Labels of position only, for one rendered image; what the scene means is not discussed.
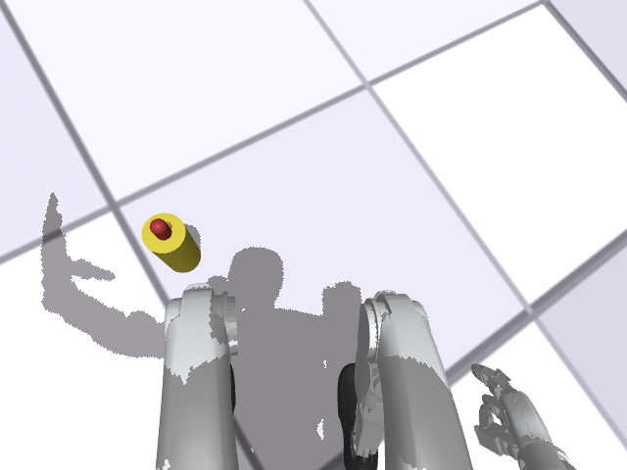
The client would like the right robot foot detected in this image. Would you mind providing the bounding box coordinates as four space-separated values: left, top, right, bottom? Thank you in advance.
337 363 378 470

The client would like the bottle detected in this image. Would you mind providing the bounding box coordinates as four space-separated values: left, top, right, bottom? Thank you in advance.
141 213 201 273

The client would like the right robot hand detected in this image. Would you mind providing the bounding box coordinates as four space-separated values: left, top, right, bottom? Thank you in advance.
471 363 553 460

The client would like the right robot arm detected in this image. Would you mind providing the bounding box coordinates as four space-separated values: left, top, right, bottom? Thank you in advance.
517 443 576 470

